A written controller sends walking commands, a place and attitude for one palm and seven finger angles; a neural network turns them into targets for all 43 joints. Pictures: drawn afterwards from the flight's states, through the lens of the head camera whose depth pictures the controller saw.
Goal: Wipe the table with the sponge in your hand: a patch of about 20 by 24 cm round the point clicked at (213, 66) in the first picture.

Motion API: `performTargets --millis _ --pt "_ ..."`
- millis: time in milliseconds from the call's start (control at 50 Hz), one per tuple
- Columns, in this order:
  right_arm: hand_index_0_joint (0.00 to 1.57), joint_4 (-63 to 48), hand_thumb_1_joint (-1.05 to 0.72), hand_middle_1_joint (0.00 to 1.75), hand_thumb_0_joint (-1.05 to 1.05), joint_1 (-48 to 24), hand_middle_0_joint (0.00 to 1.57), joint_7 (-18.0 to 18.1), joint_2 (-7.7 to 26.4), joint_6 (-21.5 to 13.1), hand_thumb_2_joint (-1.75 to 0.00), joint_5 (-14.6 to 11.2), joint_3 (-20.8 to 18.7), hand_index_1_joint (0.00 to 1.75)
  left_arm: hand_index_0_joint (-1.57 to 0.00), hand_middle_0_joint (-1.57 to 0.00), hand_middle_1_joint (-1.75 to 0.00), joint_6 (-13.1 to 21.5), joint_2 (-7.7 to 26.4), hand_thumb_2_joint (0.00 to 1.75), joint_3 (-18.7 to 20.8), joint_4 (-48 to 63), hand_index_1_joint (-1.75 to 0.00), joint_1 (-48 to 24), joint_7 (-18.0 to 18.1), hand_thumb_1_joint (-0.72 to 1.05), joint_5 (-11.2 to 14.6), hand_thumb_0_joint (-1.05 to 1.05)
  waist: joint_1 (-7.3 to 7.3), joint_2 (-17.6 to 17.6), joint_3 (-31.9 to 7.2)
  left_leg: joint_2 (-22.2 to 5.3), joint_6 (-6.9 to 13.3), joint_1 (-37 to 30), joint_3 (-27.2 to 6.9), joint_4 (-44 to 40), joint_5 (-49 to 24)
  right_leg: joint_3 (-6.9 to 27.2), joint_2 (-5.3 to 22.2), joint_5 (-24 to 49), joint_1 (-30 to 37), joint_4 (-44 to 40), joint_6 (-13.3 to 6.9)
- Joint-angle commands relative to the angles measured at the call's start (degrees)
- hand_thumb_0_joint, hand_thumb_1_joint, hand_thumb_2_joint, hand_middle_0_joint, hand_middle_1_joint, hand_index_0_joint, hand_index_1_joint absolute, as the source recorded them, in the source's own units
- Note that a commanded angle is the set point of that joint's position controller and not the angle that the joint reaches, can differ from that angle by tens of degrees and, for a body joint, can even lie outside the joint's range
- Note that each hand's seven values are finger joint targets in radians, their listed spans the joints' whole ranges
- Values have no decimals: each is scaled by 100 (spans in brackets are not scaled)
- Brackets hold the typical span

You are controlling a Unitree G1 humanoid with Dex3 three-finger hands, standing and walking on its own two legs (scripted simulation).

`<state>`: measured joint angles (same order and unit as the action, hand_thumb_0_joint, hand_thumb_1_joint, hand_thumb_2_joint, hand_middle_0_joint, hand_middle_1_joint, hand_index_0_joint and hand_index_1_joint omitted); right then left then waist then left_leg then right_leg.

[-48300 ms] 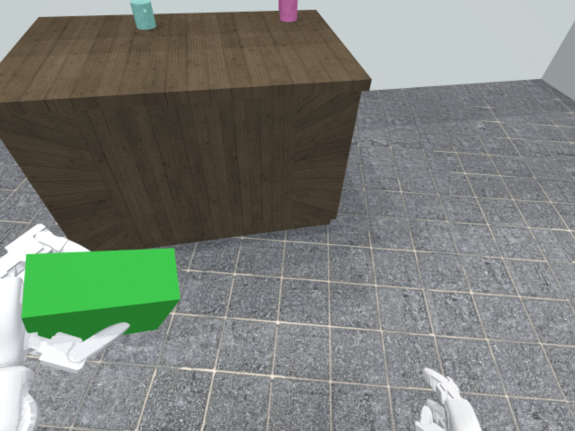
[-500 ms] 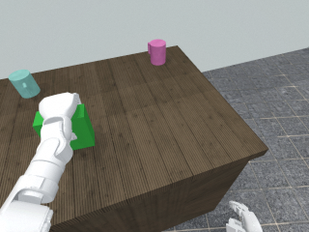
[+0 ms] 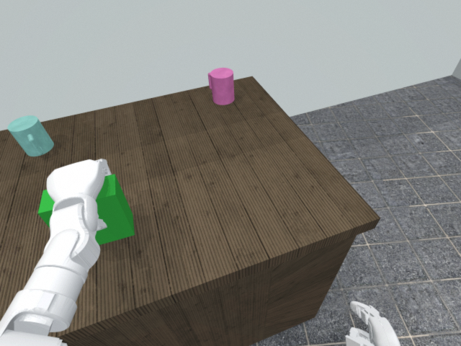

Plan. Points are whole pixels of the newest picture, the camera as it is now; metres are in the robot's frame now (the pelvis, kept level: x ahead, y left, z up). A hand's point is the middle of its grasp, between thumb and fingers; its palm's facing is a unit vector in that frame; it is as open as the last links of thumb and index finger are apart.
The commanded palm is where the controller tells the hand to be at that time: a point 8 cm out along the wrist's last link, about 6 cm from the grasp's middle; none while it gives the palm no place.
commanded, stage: wipe back along the first lane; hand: left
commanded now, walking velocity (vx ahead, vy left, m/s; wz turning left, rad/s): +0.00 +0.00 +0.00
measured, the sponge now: (96, 221) +0.33 +0.31 +0.03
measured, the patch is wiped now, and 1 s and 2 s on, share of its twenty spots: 1.00 1.00 1.00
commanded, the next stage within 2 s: lift the sponge slowly off the table in 1.02 s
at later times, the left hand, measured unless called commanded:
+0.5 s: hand (91, 217) +0.30 +0.28 +0.09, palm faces +0.02 -0.07 -1.00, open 9.9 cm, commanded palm +0.26 +0.27 +0.12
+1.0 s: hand (89, 241) +0.25 +0.26 +0.09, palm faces +0.08 -0.11 -0.99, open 9.9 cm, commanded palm +0.20 +0.24 +0.12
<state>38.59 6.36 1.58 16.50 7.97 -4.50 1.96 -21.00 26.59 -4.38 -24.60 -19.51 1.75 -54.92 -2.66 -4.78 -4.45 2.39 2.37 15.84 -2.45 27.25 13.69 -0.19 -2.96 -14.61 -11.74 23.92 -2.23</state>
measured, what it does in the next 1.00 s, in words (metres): stands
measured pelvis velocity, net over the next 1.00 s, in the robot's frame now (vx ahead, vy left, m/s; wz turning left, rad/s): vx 0.00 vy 0.01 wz -0.03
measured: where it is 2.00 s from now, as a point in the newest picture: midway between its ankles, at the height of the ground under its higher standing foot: outside the picture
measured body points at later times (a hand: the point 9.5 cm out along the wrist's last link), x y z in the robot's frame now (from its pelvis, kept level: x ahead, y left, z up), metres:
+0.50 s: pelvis +0.01 -0.01 +0.00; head -0.01 -0.04 +0.45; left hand +0.29 +0.28 +0.14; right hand +0.22 -0.24 -0.09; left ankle +0.00 +0.09 -0.74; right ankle -0.03 -0.10 -0.74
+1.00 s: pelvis +0.00 +0.01 +0.00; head -0.03 -0.03 +0.45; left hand +0.24 +0.26 +0.14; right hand +0.24 -0.20 -0.07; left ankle +0.00 +0.10 -0.74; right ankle -0.03 -0.10 -0.74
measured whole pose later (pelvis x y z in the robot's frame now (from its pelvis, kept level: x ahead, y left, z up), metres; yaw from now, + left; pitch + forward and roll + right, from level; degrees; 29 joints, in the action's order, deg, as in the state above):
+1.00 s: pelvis +0.00 +0.01 +0.00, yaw -2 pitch -1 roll -1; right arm 36.2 0.5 -1.0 15.1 6.6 -4.3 2.9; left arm -28.4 23.8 -8.3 9.3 6.6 3.3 -54.5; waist -5.5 -6.0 -3.9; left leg 2.6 2.9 12.4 -0.3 28.1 14.9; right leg 2.0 -2.7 -15.9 -9.5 26.3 -1.6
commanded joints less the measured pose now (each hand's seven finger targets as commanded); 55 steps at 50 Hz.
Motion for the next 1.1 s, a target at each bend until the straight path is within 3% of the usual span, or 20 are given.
performTargets --millis 0,80,200,260,280,340,380,420,540,580,620,700,740,780,800,880,920,980,1020,1080 --pt "20 -927 -90 30 0 -876 20 79 681 -318 -90 17 -257 30 -120 -120 -160 147 1030 130 218 731 -160 -835 -161 10 -50 0 -24 495 -973 -23 149 -510 -41 -149 -1385 208 96 1768 384 -204 -201" --pt "20 -971 -90 30 0 -956 20 45 681 -354 -90 18 -268 30 -120 -120 -160 208 1181 130 428 1076 -160 -469 -168 10 -12 0 -67 440 -966 -8 143 -479 -44 -118 -1455 321 105 1980 456 -159 -211" --pt "20 -1069 -90 30 0 -1038 20 20 635 -412 -90 26 -288 30 -120 -120 -160 80 805 130 180 1600 -160 72 -144 10 75 0 -93 429 -885 6 154 -525 -12 -61 -1531 284 99 2109 431 -114 -181" --pt "20 -1062 -90 30 0 -1103 20 21 630 -425 -90 19 -269 30 -120 -120 -160 -26 831 130 229 1724 -160 297 -134 10 105 0 -106 612 -836 6 144 -482 -11 -55 -1529 330 111 2212 449 -94 -158" --pt "20 -1041 -90 30 0 -1104 20 29 654 -433 -90 20 -288 30 -120 -120 -160 -34 1031 130 441 1843 -160 244 -120 10 140 0 -119 660 -913 -1 144 -515 -28 -54 -1555 374 97 2252 504 -74 -170" --pt "20 -1094 -90 30 0 -1180 20 28 608 -459 -90 23 -258 30 -120 -120 -160 -92 902 130 365 2004 -160 705 -128 10 194 0 -179 631 -893 21 129 -495 -8 -33 -1567 374 118 2344 575 -23 -144" --pt "20 -1074 -90 30 0 -1248 20 32 635 -452 -90 28 -252 30 -120 -120 -160 -142 1160 130 589 2187 -160 659 -115 10 212 0 -200 513 -895 7 118 -520 -41 -57 -1567 433 108 2280 559 -20 -169" --pt "20 -1104 -90 30 0 -1273 20 6 586 -464 -90 16 -237 30 -120 -120 -160 -196 845 130 372 2249 -160 890 -113 10 221 0 -201 518 -746 -7 104 -515 -35 -49 -1607 357 95 2258 460 -15 -161" --pt "20 -1163 -90 30 0 -1405 20 -26 549 -471 -90 23 -223 30 -120 -120 -160 -340 700 130 322 2673 -160 1285 -62 10 266 0 -244 626 -762 -59 82 -586 -90 -84 -1643 314 63 2101 409 10 -166" --pt "20 -1166 -90 30 0 -1471 20 -36 550 -465 -90 26 -228 30 -120 -120 -160 -398 695 130 312 2921 -160 1180 -40 10 264 0 -238 451 -767 -89 72 -655 -108 -126 -1621 333 49 1962 358 -4 -194" --pt "20 -1222 -90 30 0 -1524 20 -62 494 -486 -90 16 -205 30 -120 -120 -160 -468 435 130 130 3009 -160 1515 -24 10 306 0 -290 519 -748 -87 72 -661 -109 -133 -1607 266 50 1894 374 4 -173" --pt "20 -1222 -90 30 0 -1628 20 -57 491 -462 -90 25 -201 30 -120 -120 -160 -593 476 130 159 3240 -160 1563 16 10 284 0 -324 590 -801 -117 66 -705 -133 -176 -1525 258 35 1663 370 -1 -181" --pt "20 -1257 -90 30 0 -1707 20 -93 463 -486 -90 17 -179 30 -120 -120 -160 -637 258 130 3 3398 -160 1872 9 10 319 0 -355 540 -768 -126 55 -744 -128 -167 -1632 237 35 1787 390 14 -181" --pt "20 -1207 -90 30 0 -1741 20 -109 498 -472 -90 29 -184 30 -120 -120 -160 -686 465 130 169 3486 -160 1875 28 10 274 0 -349 542 -723 -155 32 -729 -171 -201 -1633 321 6 1738 368 40 -212" --pt "20 -1279 -90 30 0 -1773 20 -130 442 -482 -90 24 -162 30 -120 -120 -160 -714 152 130 -114 3635 -160 1930 14 10 302 0 -345 475 -766 -145 41 -731 -143 -189 -1636 224 27 1742 394 48 -191" --pt "20 -1250 -90 30 0 -1868 20 -184 453 -476 -90 24 -170 30 -120 -120 -160 -772 376 130 88 3887 -160 2280 47 10 269 0 -398 524 -676 -190 18 -744 -213 -228 -1605 340 -19 1606 357 55 -225" --pt "20 -1295 -90 30 0 -1920 20 -220 388 -477 -90 5 -142 30 -120 -120 -160 -819 1 130 -289 3981 -160 2389 28 10 254 0 -367 506 -547 -214 18 -745 -213 -248 -1591 225 -18 1476 268 48 -209" --pt "20 -1266 -90 30 0 -1985 20 -216 429 -455 -90 22 -138 30 -120 -120 -160 -890 183 130 -199 4083 -160 2169 43 10 180 0 -366 431 -454 -241 16 -726 -250 -334 -1360 309 -58 1175 198 11 -239" --pt "20 -1299 -90 30 0 -2017 20 -232 367 -464 -90 -6 -118 30 -120 -120 -160 -929 -113 130 -485 4041 -160 2239 34 10 184 0 -362 476 -383 -246 34 -713 -252 -342 -1254 203 -51 975 138 -5 -223" --pt "20 -1272 -90 30 0 -2078 20 -227 401 -464 -90 14 -139 30 -120 -120 -160 -931 113 130 -280 4149 -160 2345 58 10 172 0 -421 482 -507 -233 34 -748 -258 -346 -1232 322 -68 1010 248 0 -241"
